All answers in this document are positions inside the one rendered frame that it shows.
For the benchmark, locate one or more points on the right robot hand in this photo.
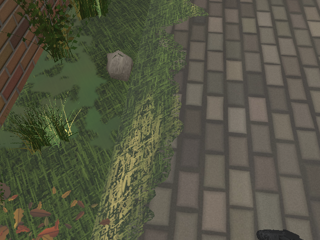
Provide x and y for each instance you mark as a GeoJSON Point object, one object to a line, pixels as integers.
{"type": "Point", "coordinates": [268, 234]}

